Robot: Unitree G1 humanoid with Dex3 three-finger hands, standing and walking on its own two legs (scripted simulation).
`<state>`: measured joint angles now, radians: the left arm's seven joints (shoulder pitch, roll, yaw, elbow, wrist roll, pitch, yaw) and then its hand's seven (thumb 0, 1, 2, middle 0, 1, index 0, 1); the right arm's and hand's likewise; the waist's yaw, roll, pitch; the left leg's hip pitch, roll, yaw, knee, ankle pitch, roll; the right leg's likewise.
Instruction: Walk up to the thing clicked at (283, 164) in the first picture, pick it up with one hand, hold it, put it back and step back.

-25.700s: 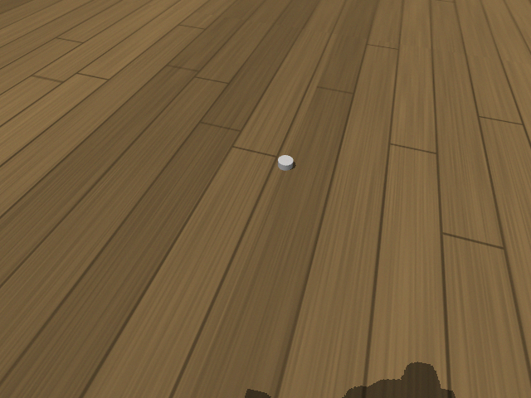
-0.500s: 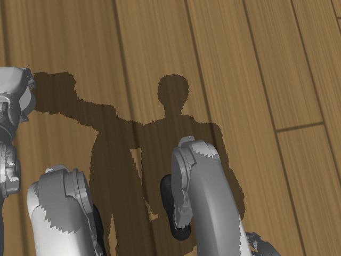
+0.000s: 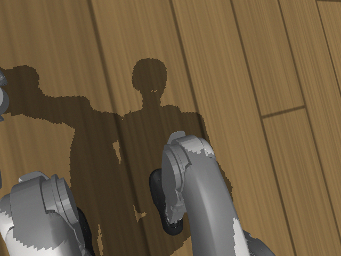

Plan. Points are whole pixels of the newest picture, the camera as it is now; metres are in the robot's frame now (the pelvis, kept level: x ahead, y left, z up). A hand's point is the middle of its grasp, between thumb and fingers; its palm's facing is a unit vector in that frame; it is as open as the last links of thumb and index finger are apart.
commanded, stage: rest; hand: left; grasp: from above
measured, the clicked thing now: out of the picture +0.49 +0.29 -0.24
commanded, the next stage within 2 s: open in 1.16 s
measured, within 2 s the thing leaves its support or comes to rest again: rests again in 0.80 s
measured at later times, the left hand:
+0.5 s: hand out of the picture +0.48 +0.27 -0.24, palm faces -0.45 -0.12 -0.88, open 9.6 cm
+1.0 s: hand out of the picture +0.48 +0.27 -0.26, palm faces -0.46 -0.12 -0.88, open 9.6 cm
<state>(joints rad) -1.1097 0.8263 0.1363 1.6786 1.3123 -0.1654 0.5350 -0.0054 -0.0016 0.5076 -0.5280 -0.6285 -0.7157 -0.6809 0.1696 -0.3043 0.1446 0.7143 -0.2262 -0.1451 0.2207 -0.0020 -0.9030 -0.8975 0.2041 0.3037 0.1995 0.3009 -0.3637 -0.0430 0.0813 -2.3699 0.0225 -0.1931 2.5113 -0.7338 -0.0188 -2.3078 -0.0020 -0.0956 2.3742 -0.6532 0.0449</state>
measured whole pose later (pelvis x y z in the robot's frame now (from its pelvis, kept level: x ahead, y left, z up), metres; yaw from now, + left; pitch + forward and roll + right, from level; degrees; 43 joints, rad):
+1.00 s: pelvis +0.00 +0.01 +0.00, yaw -4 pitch +29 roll -14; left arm -1.15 0.98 0.12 1.80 1.32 -0.18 0.64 0.00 0.01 0.49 -0.53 -0.61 -0.72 -0.67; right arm 0.13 -0.35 0.28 0.68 -0.28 -0.24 0.29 0.00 -0.91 -0.90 0.20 0.30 0.20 0.30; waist -0.43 -0.12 0.19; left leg -2.35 0.03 -0.26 2.56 -0.75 -0.02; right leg -2.27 0.02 -0.15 2.37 -0.64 0.06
